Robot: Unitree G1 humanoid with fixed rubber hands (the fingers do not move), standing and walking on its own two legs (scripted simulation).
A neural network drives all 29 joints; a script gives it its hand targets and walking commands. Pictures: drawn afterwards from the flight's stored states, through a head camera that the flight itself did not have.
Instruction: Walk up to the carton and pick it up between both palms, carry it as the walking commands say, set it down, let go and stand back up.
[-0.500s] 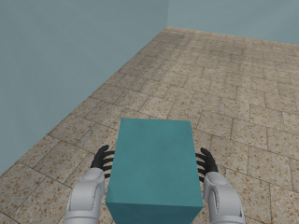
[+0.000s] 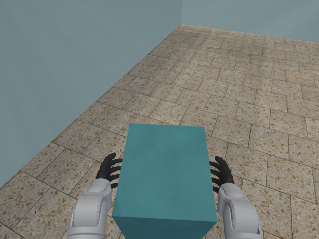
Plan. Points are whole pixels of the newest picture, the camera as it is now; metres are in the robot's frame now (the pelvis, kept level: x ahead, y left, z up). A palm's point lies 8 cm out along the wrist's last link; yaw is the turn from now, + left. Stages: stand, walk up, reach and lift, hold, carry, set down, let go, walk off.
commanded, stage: carry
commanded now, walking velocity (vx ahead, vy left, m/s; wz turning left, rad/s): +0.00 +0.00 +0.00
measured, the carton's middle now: (164, 184) +0.31 +0.00 -0.03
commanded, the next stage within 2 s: none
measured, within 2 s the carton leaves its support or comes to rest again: neither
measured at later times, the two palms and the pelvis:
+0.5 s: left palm (96, 186) +0.26 +0.17 +0.04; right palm (218, 187) +0.27 -0.13 +0.04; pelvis +0.00 +0.02 +0.00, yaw +0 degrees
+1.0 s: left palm (93, 183) +0.27 +0.17 +0.04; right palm (215, 187) +0.27 -0.12 +0.04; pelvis +0.00 +0.03 +0.00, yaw -1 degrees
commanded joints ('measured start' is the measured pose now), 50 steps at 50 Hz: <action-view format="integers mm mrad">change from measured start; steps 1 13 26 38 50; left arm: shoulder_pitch -477 -472 -484 -487 -489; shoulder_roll -660 -612 -691 -668 -665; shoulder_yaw -493 -336 -514 -431 -497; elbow -239 37 -216 -78 -176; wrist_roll -217 -85 -227 -194 -216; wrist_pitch -67 -80 -17 17 3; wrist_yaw -155 -164 -152 -155 -147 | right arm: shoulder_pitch -456 -388 -432 -415 -435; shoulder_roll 711 698 754 703 707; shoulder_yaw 546 411 547 464 513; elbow -241 111 -195 -78 -175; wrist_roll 235 106 254 199 243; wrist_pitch -55 -55 1 37 15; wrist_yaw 173 186 180 174 187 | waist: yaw -3 2 6 2 2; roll -4 -60 -57 -21 39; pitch -324 -297 -318 -272 -298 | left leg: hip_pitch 54 44 64 14 95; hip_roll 67 79 104 92 98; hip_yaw -23 -29 -57 -65 -44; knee -59 -40 -65 -115 -105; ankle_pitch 136 148 218 85 214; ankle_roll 30 44 62 65 67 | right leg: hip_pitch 183 205 224 208 166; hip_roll -147 -131 -111 -111 -97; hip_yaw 152 130 95 112 112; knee -144 -111 -65 -88 -61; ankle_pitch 82 154 145 41 100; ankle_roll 17 12 38 40 51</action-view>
